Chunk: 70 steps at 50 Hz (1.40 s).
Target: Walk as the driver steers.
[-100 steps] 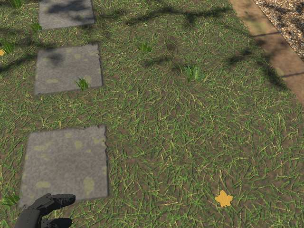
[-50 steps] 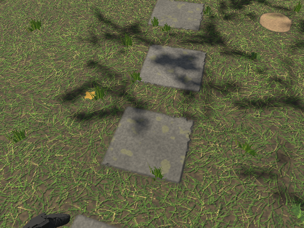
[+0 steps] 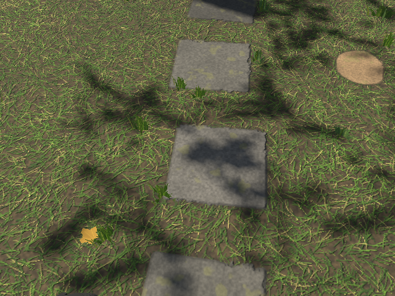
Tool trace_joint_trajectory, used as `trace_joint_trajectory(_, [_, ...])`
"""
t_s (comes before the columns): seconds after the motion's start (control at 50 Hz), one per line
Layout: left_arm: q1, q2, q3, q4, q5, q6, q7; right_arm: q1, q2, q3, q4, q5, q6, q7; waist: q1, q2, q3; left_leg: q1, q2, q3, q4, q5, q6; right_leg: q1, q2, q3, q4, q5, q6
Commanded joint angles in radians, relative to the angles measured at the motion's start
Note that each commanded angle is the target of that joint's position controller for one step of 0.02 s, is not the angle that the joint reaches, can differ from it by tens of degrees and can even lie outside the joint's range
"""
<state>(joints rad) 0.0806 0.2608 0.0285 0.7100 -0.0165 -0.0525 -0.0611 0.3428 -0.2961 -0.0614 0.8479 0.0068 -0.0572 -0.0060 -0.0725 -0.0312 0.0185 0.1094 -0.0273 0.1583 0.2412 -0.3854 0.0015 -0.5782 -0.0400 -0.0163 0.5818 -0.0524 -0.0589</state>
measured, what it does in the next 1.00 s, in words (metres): walks ahead, turning right: right foot, then left foot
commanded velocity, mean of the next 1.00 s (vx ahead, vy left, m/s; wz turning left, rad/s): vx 0.27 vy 0.00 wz -0.30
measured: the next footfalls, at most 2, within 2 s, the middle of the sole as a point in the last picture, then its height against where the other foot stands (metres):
right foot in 0.04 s outside the picture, level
left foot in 0.50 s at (181, 290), level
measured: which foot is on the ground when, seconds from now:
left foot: down 0.00-0.04, up 0.06-0.48, down 0.50-1.00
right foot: up 0.00-0.02, down 0.04-0.52, up 0.54-0.78, down 0.80-1.00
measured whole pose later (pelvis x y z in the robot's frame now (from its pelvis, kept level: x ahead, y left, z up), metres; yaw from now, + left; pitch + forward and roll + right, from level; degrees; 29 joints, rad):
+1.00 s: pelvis +0.38 -0.04 +0.01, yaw -18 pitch -1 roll +1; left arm 0.24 0.23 0.03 0.78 0.02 0.01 0.03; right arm 0.16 -0.24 -0.02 0.85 -0.02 -0.02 0.01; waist -0.01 0.01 0.02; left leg -0.28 -0.02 0.00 0.52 -0.22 0.01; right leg -0.23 -0.02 0.06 0.56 -0.31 0.03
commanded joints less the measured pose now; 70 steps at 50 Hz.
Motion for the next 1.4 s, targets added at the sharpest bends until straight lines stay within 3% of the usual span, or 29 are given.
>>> trace_joint_trajectory(0.02, [0.132,0.164,0.070,-0.052,0.000,-0.009,-0.001,-0.035,-0.193,-0.046,-0.057,0.004,0.019,-0.025,0.141,0.105,-0.104,-0.026,0.255,-0.005,0.353,1.100,0.088,0.243,0.097,-0.080,-0.037,-0.071,-0.069])
trace_joint_trajectory(0.04, [0.304,0.238,0.103,-0.017,-0.004,-0.003,0.014,-0.026,-0.174,-0.035,-0.078,-0.007,0.017,-0.034,0.213,0.038,-0.205,-0.239,0.217,0.004,0.626,0.900,0.048,0.551,0.026,0.067,-0.049,-0.033,-0.125])
trace_joint_trajectory(0.06, [0.342,0.346,0.126,-0.016,-0.013,-0.001,0.023,0.078,-0.036,0.012,-0.125,-0.037,-0.012,-0.014,0.132,-0.219,-0.311,-0.713,0.017,-0.031,1.003,0.057,-0.024,0.936,-0.234,0.606,-0.100,-0.175,-0.316])
trace_joint_trajectory(0.08, [0.363,0.264,0.102,-0.034,-0.012,-0.006,0.026,0.004,-0.090,0.007,-0.122,-0.015,-0.052,0.003,0.185,-0.143,-0.415,-0.852,-0.024,-0.244,1.139,-0.185,-0.018,1.017,-0.294,0.851,-0.247,-0.267,-0.352])
trace_joint_trajectory(0.1, [0.328,0.220,0.087,-0.033,0.000,-0.011,0.029,-0.089,-0.142,-0.008,-0.156,0.024,-0.077,0.016,0.200,-0.099,-0.278,-0.930,0.034,-0.272,1.138,-0.109,0.005,0.931,-0.263,0.699,-0.269,-0.221,-0.299])
trace_joint_trajectory(0.12, [0.272,0.200,0.082,-0.042,0.001,-0.014,0.032,-0.130,-0.131,-0.001,-0.170,0.023,-0.089,0.015,0.168,-0.015,-0.187,-0.911,0.077,-0.259,1.061,-0.029,0.016,0.788,-0.220,0.578,-0.272,-0.145,-0.267])
trace_joint_trajectory(0.14, [0.209,0.175,0.074,-0.054,0.003,-0.013,0.033,-0.149,-0.130,-0.006,-0.169,0.000,-0.091,0.009,0.127,0.034,-0.111,-0.862,0.107,-0.249,0.966,0.014,0.009,0.642,-0.184,0.491,-0.289,-0.035,-0.246])
trace_joint_trajectory(0.18, [0.151,0.149,0.065,-0.081,0.015,-0.013,0.039,-0.122,-0.132,-0.015,-0.170,-0.019,-0.069,0.006,0.069,-0.006,-0.079,-0.745,0.130,-0.252,0.882,0.056,-0.011,0.485,-0.140,0.421,-0.333,0.091,-0.243])
trace_joint_trajectory(0.22, [0.151,0.163,0.070,-0.080,0.009,-0.015,0.047,-0.109,-0.104,-0.011,-0.169,-0.024,-0.049,0.003,0.053,-0.011,-0.060,-0.716,0.128,-0.229,0.801,0.084,-0.044,0.396,-0.122,0.364,-0.357,0.155,-0.250])
trace_joint_trajectory(0.34, [0.228,0.201,0.084,-0.047,-0.003,0.001,0.077,-0.325,-0.054,0.010,-0.224,-0.019,-0.049,0.009,0.127,-0.040,-0.007,-0.610,0.044,-0.202,0.376,0.452,-0.079,0.282,-0.028,0.266,-0.333,0.087,-0.163])
trace_joint_trajectory(0.42, [0.287,0.178,0.079,-0.012,-0.003,0.023,0.089,-0.344,-0.085,-0.004,-0.230,-0.018,-0.062,0.027,0.139,-0.067,-0.046,-0.558,0.012,-0.221,0.264,0.490,-0.043,0.406,-0.062,0.318,-0.200,0.178,-0.115])
trace_joint_trajectory(0.46, [0.262,0.164,0.075,-0.015,0.005,0.029,0.095,-0.292,-0.100,-0.014,-0.216,-0.025,-0.068,0.029,0.104,-0.083,-0.066,-0.509,0.015,-0.223,0.227,0.456,-0.003,0.461,-0.072,0.352,-0.104,0.243,-0.088])
trace_joint_trajectory(0.48, [0.236,0.147,0.070,-0.024,0.006,0.030,0.095,-0.236,-0.104,-0.018,-0.201,-0.035,-0.074,0.027,0.066,-0.077,-0.089,-0.423,0.023,-0.204,0.167,0.533,0.021,0.460,-0.038,0.337,-0.029,0.279,-0.061])
trace_joint_trajectory(0.5, [0.242,0.107,0.056,-0.042,0.018,0.026,0.093,-0.170,-0.145,-0.025,-0.200,-0.052,-0.080,0.021,0.044,-0.018,-0.183,-0.235,0.130,-0.277,0.201,0.809,0.068,0.403,0.019,0.304,0.124,0.176,-0.021])
trace_joint_trajectory(0.52, [0.384,0.065,0.039,-0.030,0.019,0.019,0.091,-0.107,-0.191,-0.031,-0.198,-0.072,-0.071,0.016,0.073,0.194,-0.314,0.076,0.361,-0.520,0.273,1.153,0.234,0.174,0.129,0.235,0.418,-0.313,0.050])
trace_joint_trajectory(0.54, [0.478,0.104,0.037,-0.011,0.009,0.020,0.085,-0.056,-0.149,-0.028,-0.165,-0.036,-0.050,0.024,0.077,0.316,-0.426,0.158,0.473,-0.741,0.245,1.024,0.337,0.062,0.142,0.215,0.599,-0.669,0.088])
trace_joint_trajectory(0.56, [0.432,0.173,0.056,0.003,-0.003,0.033,0.084,-0.088,-0.111,-0.017,-0.176,-0.011,-0.036,0.029,0.060,0.196,-0.349,0.063,0.431,-0.725,0.196,0.744,0.308,0.019,0.098,0.238,0.674,-0.625,0.108])
trace_joint_trajectory(0.58, [0.331,0.185,0.061,-0.008,-0.005,0.052,0.091,-0.146,-0.083,-0.005,-0.183,-0.015,-0.023,0.028,0.052,0.124,-0.245,-0.044,0.375,-0.634,0.164,0.575,0.258,-0.006,0.070,0.203,0.685,-0.565,0.123])
trace_joint_trajectory(0.62, [0.257,0.156,0.060,-0.025,0.009,0.088,0.101,-0.264,-0.036,0.021,-0.184,-0.029,-0.009,0.031,0.094,0.118,-0.112,-0.287,0.290,-0.500,0.088,0.426,0.209,0.067,0.007,0.169,0.526,-0.496,0.134])
trace_joint_trajectory(0.64, [0.265,0.123,0.052,-0.021,0.012,0.096,0.102,-0.290,-0.054,0.016,-0.176,-0.034,-0.002,0.032,0.112,0.156,-0.080,-0.378,0.238,-0.429,0.057,0.412,0.189,0.147,0.004,0.126,0.416,-0.464,0.137])
trace_joint_trajectory(0.68, [0.281,0.078,0.039,-0.004,0.020,0.091,0.104,-0.297,-0.070,0.008,-0.162,-0.037,0.005,0.026,0.112,0.192,-0.096,-0.420,0.197,-0.348,0.057,0.497,0.195,0.262,0.015,0.076,0.257,-0.421,0.140])
trace_joint_trajectory(0.72, [0.272,0.074,0.036,0.006,0.022,0.085,0.101,-0.271,-0.079,0.005,-0.142,-0.026,0.009,0.021,0.100,0.179,-0.145,-0.381,0.214,-0.346,0.071,0.502,0.211,0.331,0.014,0.069,0.133,-0.312,0.131])
trace_joint_trajectory(0.78, [0.255,0.073,0.036,0.019,0.031,0.088,0.093,-0.284,-0.064,0.016,-0.126,-0.011,0.021,0.018,0.117,0.146,-0.129,-0.441,0.188,-0.332,0.074,0.200,0.168,0.468,0.026,0.047,-0.083,-0.110,0.094])
trace_joint_trajectory(0.82, [0.196,0.123,0.039,-0.020,0.050,0.088,0.097,-0.242,-0.029,0.032,-0.101,-0.026,0.018,0.025,0.092,0.072,-0.073,-0.515,0.128,-0.304,0.100,-0.048,0.067,0.496,-0.075,0.163,-0.161,-0.060,0.040])
trace_joint_trajectory(0.84, [0.171,0.179,0.055,0.000,0.038,0.088,0.097,-0.206,-0.034,0.026,-0.100,-0.027,0.020,0.026,0.037,-0.060,-0.027,-0.469,0.057,-0.225,0.112,-0.040,0.029,0.362,-0.062,0.159,-0.148,-0.251,0.006])
trace_joint_trajectory(0.88, [0.157,0.096,0.037,0.003,0.043,0.072,0.092,-0.240,-0.049,0.023,-0.090,-0.026,0.023,0.018,0.066,-0.048,0.006,-0.391,0.050,-0.209,0.167,0.051,0.013,0.270,-0.031,0.141,-0.181,-0.349,0.023])
trace_joint_trajectory(0.92, [0.151,0.088,0.034,0.007,0.039,0.054,0.092,-0.219,-0.042,0.024,-0.069,-0.023,0.027,0.010,0.063,-0.042,0.002,-0.382,0.053,-0.208,0.188,0.131,0.027,0.292,-0.023,0.131,-0.161,-0.224,0.046])
trace_joint_trajectory(1.08, [0.175,0.089,0.034,0.040,0.027,0.044,0.096,-0.214,-0.043,0.020,-0.004,-0.013,0.033,0.006,0.071,0.016,-0.047,-0.320,0.059,-0.203,0.233,0.344,0.027,0.357,-0.010,0.112,-0.109,-0.011,0.049])
trace_joint_trajectory(1.4, [0.177,0.072,0.028,0.167,0.023,0.041,0.100,-0.232,-0.053,0.012,0.135,-0.007,0.064,-0.022,0.063,0.026,-0.021,-0.274,0.060,-0.205,0.216,0.349,0.021,0.367,0.012,0.078,-0.150,-0.018,0.055])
